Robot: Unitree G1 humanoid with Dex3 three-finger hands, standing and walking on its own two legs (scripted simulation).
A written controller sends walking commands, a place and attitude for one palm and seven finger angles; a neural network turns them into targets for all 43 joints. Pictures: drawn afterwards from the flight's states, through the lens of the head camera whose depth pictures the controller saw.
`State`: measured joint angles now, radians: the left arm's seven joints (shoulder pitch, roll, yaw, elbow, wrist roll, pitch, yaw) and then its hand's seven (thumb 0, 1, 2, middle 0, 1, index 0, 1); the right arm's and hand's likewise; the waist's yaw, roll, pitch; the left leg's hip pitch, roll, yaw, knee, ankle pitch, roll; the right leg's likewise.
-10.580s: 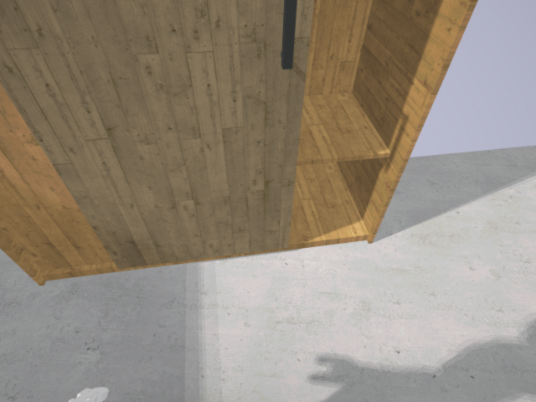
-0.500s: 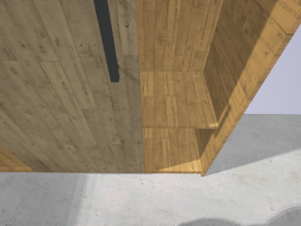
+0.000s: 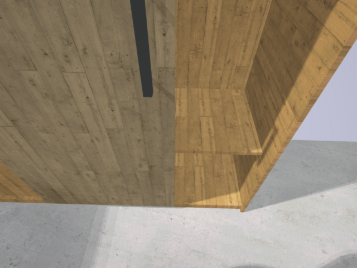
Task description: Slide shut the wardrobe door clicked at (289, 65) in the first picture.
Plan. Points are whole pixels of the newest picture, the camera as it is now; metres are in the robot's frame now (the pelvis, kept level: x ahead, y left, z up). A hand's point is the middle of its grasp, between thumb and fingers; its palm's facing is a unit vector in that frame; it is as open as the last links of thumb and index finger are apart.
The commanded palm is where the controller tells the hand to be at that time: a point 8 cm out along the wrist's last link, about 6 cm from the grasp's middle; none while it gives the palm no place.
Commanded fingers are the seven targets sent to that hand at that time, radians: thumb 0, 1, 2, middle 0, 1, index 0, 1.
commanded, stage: look again from close up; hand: left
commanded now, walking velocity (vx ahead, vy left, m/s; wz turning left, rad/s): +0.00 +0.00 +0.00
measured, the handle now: (144, 45) +0.51 +0.12 +0.24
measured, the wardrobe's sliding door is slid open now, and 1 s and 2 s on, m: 0.38 0.38 0.38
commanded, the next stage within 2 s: raise the hand with hooked fingers in 1.02 s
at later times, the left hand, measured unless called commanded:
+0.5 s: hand out of the picture +0.00 +0.15 -0.18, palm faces +0.02 -0.98 -0.19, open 7.4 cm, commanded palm none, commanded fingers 0.00 0.90 0.90 -0.20 -0.30 -0.20 -0.30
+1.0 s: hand out of the picture +0.01 +0.14 -0.17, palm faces +0.04 -0.98 -0.21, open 7.4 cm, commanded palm none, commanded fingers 0.00 0.90 0.90 -0.20 -0.30 -0.20 -0.30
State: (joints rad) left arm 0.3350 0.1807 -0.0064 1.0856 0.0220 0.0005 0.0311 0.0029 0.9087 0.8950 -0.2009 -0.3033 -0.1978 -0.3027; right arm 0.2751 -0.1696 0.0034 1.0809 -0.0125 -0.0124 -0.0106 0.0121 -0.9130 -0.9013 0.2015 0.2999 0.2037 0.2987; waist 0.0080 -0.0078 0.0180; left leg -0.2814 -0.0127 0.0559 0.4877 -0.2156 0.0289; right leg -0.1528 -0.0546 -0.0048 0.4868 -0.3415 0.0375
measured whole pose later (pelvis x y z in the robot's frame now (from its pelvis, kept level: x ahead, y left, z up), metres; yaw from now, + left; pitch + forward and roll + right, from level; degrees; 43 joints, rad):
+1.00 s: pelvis +0.03 -0.03 +0.00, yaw +1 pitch +0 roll +1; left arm 0.32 0.16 -0.01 1.11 0.02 -0.01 0.04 0.00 0.91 0.89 -0.20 -0.30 -0.20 -0.30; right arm 0.25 -0.17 0.01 1.13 -0.01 -0.01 -0.03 0.01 -0.91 -0.90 0.20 0.30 0.20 0.30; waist 0.01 -0.01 0.01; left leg -0.22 0.02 0.02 0.46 -0.24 -0.02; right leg -0.07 -0.02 -0.04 0.44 -0.36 -0.01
